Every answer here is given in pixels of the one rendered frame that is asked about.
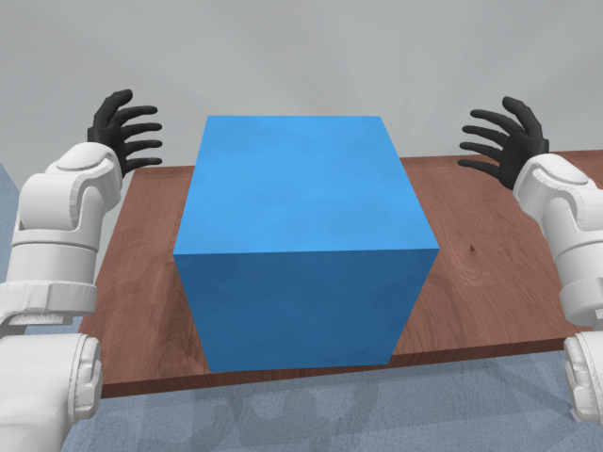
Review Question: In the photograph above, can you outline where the left robot forearm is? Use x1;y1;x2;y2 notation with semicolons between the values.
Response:
0;142;122;339

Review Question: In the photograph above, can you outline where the carton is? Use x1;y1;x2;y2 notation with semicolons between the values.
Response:
172;116;440;372

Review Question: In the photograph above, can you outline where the left robot upper arm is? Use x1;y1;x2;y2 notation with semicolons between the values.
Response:
0;333;103;452

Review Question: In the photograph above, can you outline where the right robot forearm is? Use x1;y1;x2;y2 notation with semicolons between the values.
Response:
513;153;603;331

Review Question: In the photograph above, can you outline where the right robot upper arm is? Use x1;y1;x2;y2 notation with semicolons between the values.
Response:
563;331;603;427

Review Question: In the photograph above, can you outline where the robot right hand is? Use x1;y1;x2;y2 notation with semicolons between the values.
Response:
458;96;549;190

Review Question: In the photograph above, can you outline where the table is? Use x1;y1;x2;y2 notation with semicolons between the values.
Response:
78;150;603;423

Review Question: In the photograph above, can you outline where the robot left hand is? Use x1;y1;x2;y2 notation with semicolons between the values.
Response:
88;89;162;178

